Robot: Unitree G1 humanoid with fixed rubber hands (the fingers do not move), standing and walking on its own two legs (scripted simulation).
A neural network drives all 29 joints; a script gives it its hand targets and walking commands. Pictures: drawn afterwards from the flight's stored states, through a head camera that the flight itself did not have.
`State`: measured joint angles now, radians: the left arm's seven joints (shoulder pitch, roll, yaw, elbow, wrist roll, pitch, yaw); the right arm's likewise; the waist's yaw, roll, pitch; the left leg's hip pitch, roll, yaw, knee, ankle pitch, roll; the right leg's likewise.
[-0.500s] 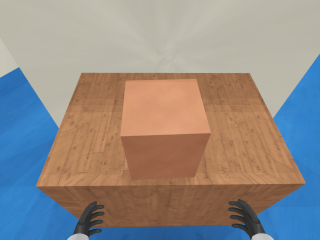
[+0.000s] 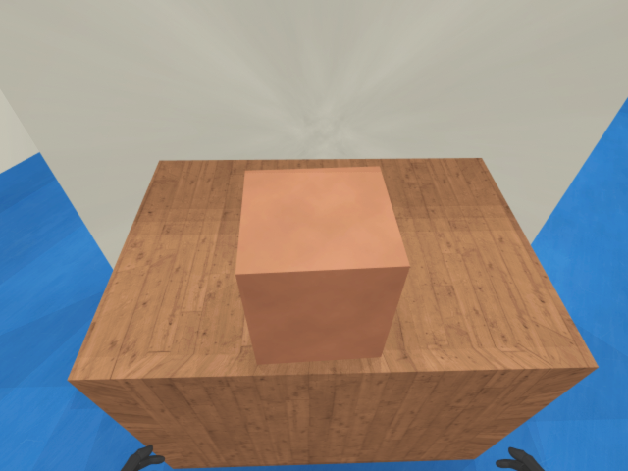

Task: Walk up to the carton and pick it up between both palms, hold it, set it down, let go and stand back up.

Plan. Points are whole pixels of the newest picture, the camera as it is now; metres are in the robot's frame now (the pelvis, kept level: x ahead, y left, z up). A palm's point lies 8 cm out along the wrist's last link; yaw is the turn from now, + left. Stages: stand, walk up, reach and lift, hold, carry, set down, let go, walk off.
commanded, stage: stand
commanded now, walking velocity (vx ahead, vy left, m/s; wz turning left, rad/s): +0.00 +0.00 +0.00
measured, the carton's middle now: (316, 268) +0.41 +0.01 -0.01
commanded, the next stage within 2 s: none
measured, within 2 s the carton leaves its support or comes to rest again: neither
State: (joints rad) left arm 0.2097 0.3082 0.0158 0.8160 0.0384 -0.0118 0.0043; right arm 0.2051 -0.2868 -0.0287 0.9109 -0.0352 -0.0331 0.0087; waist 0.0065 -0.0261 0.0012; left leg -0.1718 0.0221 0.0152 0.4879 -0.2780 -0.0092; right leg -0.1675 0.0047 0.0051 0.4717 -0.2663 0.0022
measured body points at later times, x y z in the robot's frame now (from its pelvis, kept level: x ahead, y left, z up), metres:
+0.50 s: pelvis -0.02 +0.01 +0.01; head -0.04 +0.01 +0.45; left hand +0.02 +0.30 -0.13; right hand +0.05 -0.28 -0.13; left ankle -0.01 +0.12 -0.74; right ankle -0.01 -0.12 -0.74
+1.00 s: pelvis -0.03 +0.01 +0.01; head -0.03 +0.01 +0.46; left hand +0.02 +0.30 -0.13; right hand +0.04 -0.29 -0.12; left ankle -0.01 +0.12 -0.74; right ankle -0.01 -0.12 -0.74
